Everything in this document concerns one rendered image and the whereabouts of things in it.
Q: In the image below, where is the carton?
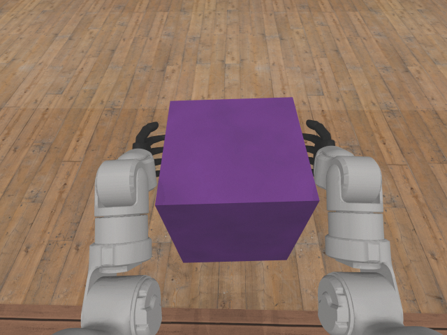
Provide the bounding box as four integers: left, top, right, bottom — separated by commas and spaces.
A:
155, 97, 320, 263

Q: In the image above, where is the robot right forearm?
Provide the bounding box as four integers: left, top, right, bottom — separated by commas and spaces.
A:
314, 146, 404, 319

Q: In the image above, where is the right robot upper arm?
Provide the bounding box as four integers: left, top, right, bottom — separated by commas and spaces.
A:
318, 271, 443, 335

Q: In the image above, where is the robot left forearm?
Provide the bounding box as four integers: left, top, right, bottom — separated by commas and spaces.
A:
81, 149, 157, 327

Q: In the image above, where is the left robot hand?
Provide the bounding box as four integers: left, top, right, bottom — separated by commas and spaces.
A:
132, 122, 165, 177

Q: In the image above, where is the right robot hand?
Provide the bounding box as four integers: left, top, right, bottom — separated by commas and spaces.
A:
302, 120, 335, 176

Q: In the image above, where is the left robot upper arm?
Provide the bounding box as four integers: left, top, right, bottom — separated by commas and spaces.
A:
52, 275, 162, 335

